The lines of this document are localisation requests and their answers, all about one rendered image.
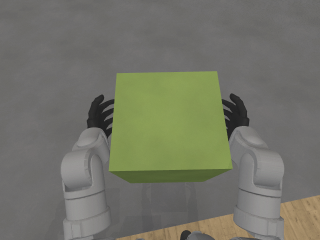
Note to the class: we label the right robot foot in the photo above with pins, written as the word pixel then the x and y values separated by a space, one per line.
pixel 185 234

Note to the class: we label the robot left forearm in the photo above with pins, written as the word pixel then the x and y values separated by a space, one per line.
pixel 87 212

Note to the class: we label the robot left hand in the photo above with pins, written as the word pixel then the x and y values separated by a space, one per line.
pixel 96 117

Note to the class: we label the carton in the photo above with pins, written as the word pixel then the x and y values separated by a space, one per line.
pixel 168 127

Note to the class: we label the robot right hand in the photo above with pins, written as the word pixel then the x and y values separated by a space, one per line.
pixel 238 116

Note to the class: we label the right robot shin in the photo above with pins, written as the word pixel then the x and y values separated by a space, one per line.
pixel 195 232

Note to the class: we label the robot right forearm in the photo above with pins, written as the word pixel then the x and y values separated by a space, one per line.
pixel 260 179

